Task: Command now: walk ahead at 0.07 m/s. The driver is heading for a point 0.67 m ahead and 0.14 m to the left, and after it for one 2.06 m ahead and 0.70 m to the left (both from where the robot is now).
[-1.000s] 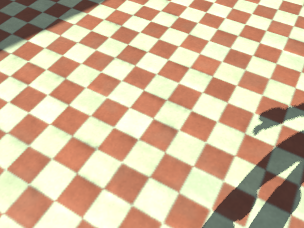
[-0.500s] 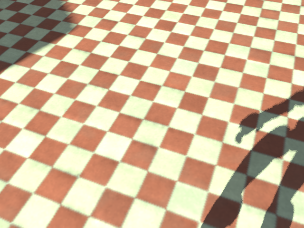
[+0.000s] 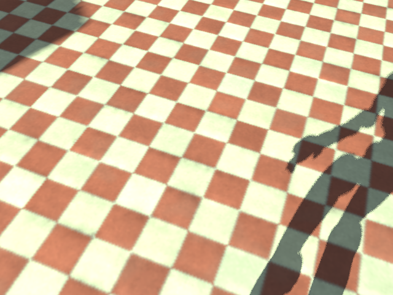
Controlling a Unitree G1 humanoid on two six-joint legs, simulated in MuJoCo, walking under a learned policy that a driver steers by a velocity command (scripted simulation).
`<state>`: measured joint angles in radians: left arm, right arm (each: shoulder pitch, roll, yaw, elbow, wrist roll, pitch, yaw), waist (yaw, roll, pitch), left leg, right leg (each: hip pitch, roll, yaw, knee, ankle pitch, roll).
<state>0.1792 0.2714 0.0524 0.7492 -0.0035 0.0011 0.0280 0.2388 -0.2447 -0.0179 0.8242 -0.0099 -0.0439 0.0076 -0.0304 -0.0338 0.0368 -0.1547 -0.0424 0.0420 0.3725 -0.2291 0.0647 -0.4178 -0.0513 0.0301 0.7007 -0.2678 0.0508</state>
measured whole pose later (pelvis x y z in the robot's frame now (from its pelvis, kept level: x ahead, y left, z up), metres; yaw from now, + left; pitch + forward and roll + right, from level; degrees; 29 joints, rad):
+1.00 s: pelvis +0.19 -0.06 +0.00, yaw +11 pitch +0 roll -1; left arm 0.36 0.23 0.05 0.98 0.01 -0.09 0.01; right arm 0.16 -0.29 -0.07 0.81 0.04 -0.03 0.03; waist 0.06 0.04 0.04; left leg -0.65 0.11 -0.06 0.90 -0.09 0.01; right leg 0.07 0.03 -0.20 0.22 -0.29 -0.03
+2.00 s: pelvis +0.71 +0.16 +0.00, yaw +37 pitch +2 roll -1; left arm 0.36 0.26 0.05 0.84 -0.01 -0.10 -0.02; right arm 0.16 -0.28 -0.05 0.69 0.00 -0.06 0.00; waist 0.07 0.04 0.02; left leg -0.63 0.09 -0.05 0.86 -0.19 0.00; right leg -0.12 0.06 -0.01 0.27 -0.18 -0.05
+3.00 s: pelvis +1.15 +0.38 +0.00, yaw +6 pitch +2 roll +1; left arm 0.33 0.28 0.06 0.70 -0.01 -0.04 0.00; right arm 0.08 -0.31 -0.05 0.71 -0.01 -0.09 0.00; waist 0.05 0.03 0.04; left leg -0.66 0.09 -0.09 0.83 -0.12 -0.06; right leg -0.19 0.10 0.09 0.35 -0.19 -0.09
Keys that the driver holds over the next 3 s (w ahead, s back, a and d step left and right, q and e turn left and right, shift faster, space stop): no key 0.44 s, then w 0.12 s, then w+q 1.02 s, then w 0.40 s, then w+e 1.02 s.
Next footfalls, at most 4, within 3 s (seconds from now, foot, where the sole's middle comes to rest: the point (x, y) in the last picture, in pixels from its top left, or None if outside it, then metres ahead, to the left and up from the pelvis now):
0.08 right None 0.14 -0.15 -0.78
1.20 left None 0.43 0.13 -0.78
1.70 right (166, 215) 0.78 0.09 -0.78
2.20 left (73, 203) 0.84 0.45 -0.78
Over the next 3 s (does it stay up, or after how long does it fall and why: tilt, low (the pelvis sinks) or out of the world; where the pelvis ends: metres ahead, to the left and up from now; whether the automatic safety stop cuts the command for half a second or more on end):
stays up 1.15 0.38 0.00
